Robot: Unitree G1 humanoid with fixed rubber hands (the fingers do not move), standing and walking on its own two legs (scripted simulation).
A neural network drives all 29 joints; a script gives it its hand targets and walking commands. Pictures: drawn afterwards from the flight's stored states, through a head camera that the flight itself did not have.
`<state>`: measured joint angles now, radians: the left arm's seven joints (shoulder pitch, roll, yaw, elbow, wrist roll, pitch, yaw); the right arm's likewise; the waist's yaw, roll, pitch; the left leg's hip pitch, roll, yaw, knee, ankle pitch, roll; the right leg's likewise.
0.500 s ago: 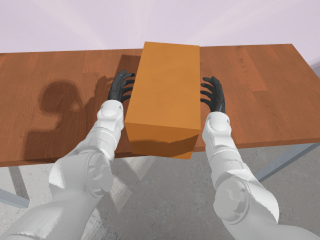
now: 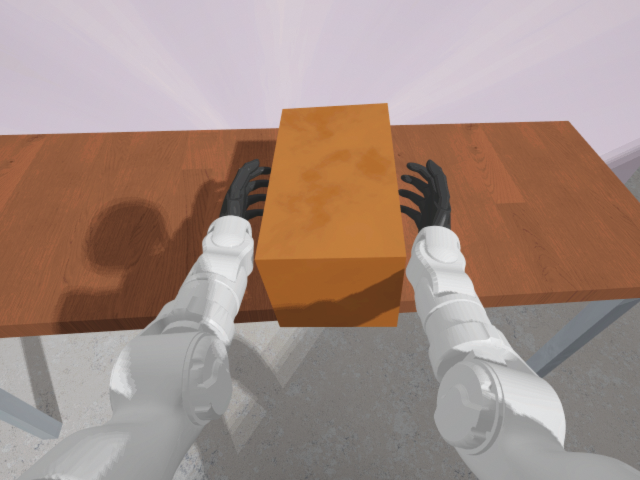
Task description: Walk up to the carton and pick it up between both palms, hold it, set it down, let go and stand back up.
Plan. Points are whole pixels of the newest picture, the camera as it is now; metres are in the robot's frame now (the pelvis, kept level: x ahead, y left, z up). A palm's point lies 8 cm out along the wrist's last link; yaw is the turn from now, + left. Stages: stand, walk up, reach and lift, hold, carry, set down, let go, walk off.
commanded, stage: reach and lift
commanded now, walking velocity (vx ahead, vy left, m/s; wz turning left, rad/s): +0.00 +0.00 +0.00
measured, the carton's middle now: (335, 210) +0.48 -0.02 +0.05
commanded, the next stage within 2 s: hold in 1.86 s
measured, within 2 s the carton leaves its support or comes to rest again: neither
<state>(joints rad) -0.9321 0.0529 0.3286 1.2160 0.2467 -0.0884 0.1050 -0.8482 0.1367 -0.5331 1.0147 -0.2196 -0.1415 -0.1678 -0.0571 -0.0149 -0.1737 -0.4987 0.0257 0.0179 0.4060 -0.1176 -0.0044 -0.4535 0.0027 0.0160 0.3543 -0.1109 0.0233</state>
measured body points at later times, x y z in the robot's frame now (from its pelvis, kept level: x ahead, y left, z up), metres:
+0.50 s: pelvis -0.01 -0.01 +0.00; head -0.02 +0.02 +0.45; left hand +0.43 +0.12 +0.13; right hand +0.41 -0.14 +0.14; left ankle +0.04 +0.12 -0.74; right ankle +0.03 -0.13 -0.74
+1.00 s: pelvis -0.01 -0.01 +0.00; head -0.04 +0.02 +0.45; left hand +0.40 +0.13 +0.15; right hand +0.40 -0.13 +0.16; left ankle +0.04 +0.12 -0.74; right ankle +0.03 -0.13 -0.74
